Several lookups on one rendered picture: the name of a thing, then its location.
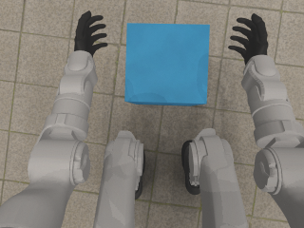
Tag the robot right hand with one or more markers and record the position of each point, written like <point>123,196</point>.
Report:
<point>257,43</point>

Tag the robot thigh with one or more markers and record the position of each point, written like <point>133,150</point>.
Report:
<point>116,200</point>
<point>221,200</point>

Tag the right robot thigh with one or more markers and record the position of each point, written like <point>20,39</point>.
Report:
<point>221,200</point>

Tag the carton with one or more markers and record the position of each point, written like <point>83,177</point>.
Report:
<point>166,64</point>

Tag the left robot thigh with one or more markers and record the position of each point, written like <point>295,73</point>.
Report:
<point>116,200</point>

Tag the robot left hand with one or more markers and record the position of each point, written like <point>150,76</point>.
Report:
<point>83,39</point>

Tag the robot left upper arm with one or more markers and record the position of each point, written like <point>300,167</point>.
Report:
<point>55,168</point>

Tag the robot left forearm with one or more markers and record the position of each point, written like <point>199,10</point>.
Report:
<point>69,115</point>

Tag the robot right forearm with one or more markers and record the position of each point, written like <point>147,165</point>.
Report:
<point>271,110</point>

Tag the robot right upper arm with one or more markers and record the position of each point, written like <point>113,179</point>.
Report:
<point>279,171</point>

